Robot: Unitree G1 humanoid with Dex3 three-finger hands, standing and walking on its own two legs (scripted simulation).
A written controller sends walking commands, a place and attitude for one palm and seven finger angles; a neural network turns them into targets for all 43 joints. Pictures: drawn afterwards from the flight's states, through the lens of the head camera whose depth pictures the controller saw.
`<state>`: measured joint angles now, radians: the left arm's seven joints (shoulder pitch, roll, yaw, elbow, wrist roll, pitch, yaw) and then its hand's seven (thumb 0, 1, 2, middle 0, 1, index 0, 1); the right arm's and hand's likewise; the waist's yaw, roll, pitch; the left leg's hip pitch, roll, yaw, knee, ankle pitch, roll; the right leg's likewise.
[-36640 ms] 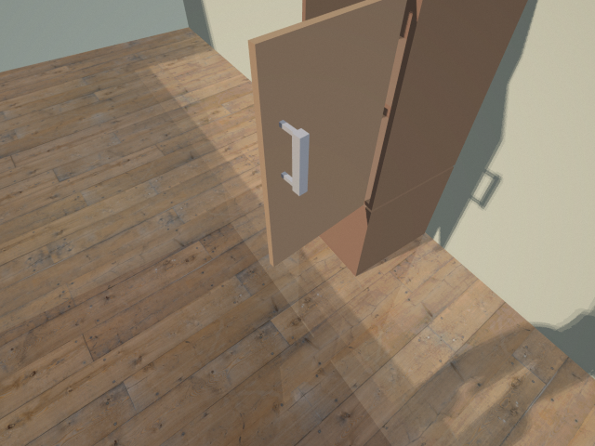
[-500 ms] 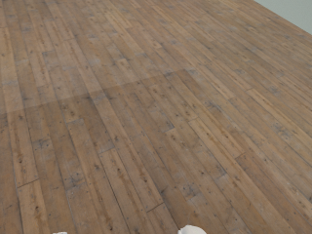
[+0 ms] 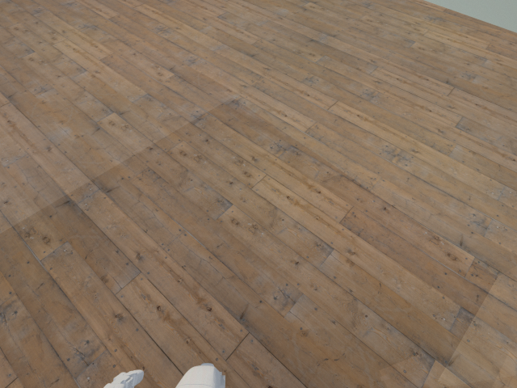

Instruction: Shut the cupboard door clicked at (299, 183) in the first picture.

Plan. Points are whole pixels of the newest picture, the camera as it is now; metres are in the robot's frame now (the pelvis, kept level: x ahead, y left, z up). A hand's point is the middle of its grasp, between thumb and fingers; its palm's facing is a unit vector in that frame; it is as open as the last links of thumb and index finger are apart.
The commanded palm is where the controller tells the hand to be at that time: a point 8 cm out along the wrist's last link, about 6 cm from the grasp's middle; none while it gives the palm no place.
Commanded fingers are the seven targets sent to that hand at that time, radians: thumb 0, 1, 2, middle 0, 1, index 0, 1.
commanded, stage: turn to face it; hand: left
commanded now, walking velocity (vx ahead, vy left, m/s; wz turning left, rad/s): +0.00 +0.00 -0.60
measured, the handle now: out of the picture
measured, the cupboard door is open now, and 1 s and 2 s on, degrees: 62 62 62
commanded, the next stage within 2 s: take the last steps up to it in 1.90 s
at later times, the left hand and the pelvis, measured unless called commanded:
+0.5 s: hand (159, 359) +0.18 +0.19 -0.16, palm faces -0.30 -0.93 -0.23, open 7.4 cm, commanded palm none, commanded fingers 0.00 0.90 0.90 -0.20 -0.30 -0.20 -0.30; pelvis +0.01 +0.02 +0.00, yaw -19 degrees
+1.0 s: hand (191, 336) +0.22 +0.15 -0.18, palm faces -0.51 -0.83 -0.20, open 7.4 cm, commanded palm none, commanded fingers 0.00 0.90 0.90 -0.20 -0.30 -0.20 -0.30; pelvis +0.05 +0.02 -0.01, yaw -35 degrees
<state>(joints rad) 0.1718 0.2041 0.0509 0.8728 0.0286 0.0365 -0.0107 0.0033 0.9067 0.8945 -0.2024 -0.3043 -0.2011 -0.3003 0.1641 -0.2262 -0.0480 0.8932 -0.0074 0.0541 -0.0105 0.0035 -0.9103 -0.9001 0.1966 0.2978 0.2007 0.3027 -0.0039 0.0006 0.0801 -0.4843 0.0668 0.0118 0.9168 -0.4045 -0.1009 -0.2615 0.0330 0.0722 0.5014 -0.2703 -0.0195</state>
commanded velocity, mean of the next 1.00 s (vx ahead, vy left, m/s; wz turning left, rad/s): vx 0.00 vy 0.00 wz -0.60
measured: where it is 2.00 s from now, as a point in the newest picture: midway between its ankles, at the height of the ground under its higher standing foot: outside the picture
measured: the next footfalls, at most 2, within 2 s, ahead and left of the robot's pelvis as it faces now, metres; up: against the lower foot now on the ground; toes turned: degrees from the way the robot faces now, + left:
left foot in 0.10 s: +0.07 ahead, +0.14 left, +0.00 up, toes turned -1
right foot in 0.54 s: +0.00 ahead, -0.11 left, +0.00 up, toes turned -27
